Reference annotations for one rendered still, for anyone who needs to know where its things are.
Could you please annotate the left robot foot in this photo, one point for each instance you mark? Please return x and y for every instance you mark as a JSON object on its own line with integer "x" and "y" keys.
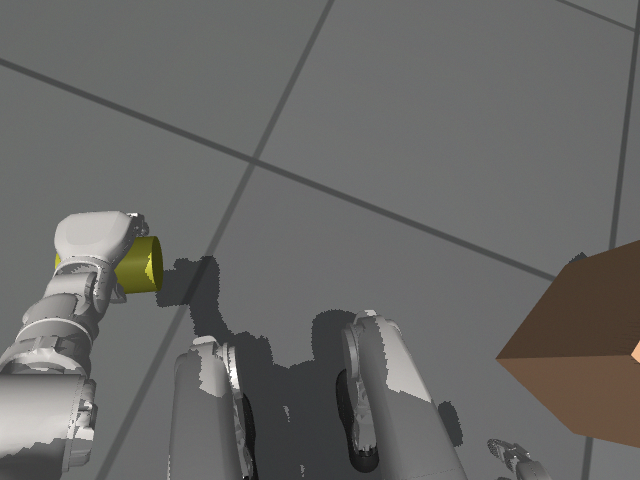
{"x": 249, "y": 438}

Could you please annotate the right robot foot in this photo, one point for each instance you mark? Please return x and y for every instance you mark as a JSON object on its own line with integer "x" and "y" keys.
{"x": 362, "y": 461}

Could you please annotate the left robot arm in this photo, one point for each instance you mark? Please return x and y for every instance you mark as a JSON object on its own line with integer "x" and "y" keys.
{"x": 47, "y": 410}

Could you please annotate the left robot hand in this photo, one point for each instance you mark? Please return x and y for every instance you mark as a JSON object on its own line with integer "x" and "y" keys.
{"x": 105, "y": 235}

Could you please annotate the right robot hand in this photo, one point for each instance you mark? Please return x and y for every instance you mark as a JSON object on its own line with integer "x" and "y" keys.
{"x": 518, "y": 461}

